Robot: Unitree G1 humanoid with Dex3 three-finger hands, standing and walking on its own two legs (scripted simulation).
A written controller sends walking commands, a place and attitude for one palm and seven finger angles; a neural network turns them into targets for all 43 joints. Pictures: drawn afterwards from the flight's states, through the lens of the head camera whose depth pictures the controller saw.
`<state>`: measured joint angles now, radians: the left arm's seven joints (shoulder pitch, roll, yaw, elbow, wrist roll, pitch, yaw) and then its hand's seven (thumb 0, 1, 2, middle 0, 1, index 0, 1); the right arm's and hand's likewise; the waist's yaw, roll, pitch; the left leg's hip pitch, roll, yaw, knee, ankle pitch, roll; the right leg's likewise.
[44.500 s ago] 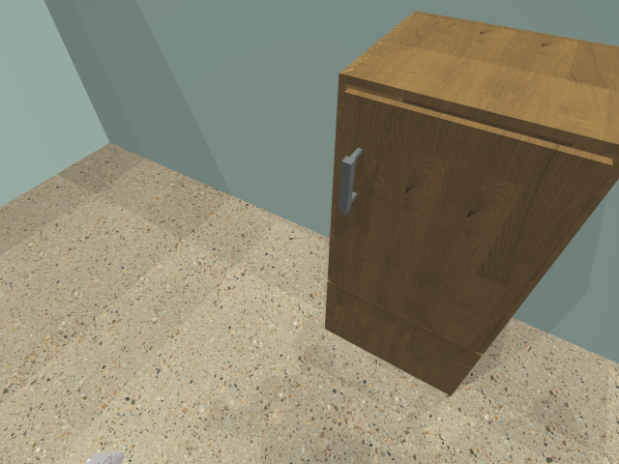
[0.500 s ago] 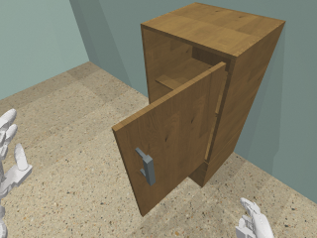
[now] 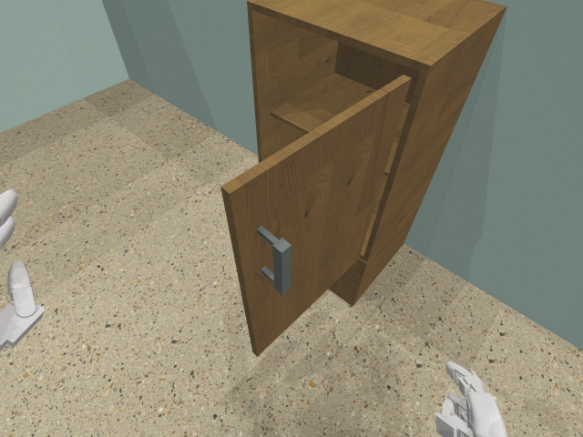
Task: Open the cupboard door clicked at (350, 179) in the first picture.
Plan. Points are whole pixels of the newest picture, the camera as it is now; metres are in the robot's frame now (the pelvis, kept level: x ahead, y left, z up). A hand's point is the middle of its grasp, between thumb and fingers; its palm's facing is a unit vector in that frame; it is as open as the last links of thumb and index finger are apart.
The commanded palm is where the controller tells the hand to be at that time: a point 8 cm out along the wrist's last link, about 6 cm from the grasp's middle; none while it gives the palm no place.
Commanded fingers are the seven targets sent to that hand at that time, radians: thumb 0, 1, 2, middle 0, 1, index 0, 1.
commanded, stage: step back with the hand held close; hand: left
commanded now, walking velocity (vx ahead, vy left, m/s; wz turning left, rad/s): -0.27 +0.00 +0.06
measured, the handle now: (273, 261) +0.38 +0.06 -0.01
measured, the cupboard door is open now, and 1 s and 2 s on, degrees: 86 86 86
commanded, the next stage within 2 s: stop stepping back and stand still in 0.56 s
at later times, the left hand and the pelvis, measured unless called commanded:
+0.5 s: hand out of the picture +0.12 +0.28 +0.17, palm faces +0.47 -0.75 -0.46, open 7.4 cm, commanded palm +0.04 +0.31 +0.18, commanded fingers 0.00 0.90 0.90 -0.20 -0.30 -0.20 -0.30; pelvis -0.09 +0.01 -0.01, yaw +2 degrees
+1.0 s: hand out of the picture +0.05 +0.22 +0.16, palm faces +0.33 -0.80 -0.50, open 7.4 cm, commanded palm +0.01 +0.27 +0.18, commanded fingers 0.00 0.90 0.90 -0.20 -0.30 -0.20 -0.30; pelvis -0.15 -0.02 -0.01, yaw -4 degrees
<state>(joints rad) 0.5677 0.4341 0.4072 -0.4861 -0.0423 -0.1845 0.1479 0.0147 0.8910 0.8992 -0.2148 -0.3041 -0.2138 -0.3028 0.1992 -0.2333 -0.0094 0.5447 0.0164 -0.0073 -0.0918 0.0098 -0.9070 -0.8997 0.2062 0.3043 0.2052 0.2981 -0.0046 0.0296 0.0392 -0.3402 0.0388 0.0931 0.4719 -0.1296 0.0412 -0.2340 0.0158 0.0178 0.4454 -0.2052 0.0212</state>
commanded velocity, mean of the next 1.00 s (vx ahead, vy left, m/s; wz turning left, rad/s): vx -0.18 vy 0.02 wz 0.00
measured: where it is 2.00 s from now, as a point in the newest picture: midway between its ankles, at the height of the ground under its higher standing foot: outside the picture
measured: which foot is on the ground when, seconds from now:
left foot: down 0.00-0.68, up 0.70-0.74, down 0.76-1.00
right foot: down 0.00-0.36, up 0.38-0.64, down 0.66-1.00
